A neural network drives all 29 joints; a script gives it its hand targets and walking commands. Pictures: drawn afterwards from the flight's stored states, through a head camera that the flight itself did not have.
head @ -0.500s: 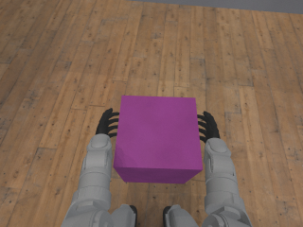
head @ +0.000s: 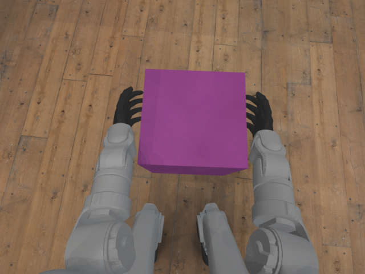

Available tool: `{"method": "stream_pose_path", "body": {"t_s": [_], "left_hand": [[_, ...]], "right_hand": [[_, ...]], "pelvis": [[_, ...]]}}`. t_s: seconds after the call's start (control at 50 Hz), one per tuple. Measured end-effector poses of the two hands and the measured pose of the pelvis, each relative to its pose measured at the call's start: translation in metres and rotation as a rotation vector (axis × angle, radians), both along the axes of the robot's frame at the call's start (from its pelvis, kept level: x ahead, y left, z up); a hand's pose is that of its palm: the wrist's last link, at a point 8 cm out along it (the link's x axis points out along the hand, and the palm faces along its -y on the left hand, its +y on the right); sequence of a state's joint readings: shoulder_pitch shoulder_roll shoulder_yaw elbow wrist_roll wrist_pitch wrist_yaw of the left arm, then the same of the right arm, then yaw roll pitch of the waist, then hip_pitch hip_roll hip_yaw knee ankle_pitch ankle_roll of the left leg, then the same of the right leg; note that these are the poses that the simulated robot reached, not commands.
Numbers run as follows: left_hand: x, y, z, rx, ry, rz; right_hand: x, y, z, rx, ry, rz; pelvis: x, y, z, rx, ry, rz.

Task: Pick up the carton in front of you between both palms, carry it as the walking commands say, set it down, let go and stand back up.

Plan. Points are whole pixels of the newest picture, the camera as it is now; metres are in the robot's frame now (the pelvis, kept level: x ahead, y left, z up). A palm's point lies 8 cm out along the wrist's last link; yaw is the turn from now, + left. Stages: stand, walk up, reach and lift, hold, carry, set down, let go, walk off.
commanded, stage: set down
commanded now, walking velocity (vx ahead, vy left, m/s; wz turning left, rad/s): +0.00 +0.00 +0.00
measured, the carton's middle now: (190, 131) +0.43 -0.03 -0.16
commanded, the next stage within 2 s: none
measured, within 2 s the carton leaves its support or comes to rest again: neither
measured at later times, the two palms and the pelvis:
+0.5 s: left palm (142, 125) +0.48 +0.11 -0.24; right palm (244, 133) +0.45 -0.19 -0.23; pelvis -0.03 +0.00 -0.13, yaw +0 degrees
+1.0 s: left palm (151, 127) +0.51 +0.10 -0.39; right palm (234, 136) +0.48 -0.20 -0.38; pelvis -0.04 +0.00 -0.22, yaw +0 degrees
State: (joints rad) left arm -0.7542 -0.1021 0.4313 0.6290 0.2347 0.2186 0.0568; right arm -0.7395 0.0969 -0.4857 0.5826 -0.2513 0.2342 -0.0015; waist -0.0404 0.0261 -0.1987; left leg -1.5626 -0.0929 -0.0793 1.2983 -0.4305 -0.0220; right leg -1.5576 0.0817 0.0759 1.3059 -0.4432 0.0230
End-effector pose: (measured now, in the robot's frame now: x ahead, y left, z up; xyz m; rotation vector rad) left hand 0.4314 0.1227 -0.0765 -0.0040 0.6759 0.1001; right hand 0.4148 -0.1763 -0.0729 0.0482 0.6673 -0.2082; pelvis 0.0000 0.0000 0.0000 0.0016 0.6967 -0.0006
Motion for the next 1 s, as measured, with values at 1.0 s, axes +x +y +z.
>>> {"method": "stream_pose_path", "body": {"t_s": [1.0], "left_hand": [[0.083, -0.023, -0.311, 0.039, 0.057, -0.102]], "right_hand": [[0.064, -0.022, -0.309, -0.029, 0.065, -0.034]], "pelvis": [[-0.035, 0.001, -0.224, -0.005, 0.041, 0.002]]}}
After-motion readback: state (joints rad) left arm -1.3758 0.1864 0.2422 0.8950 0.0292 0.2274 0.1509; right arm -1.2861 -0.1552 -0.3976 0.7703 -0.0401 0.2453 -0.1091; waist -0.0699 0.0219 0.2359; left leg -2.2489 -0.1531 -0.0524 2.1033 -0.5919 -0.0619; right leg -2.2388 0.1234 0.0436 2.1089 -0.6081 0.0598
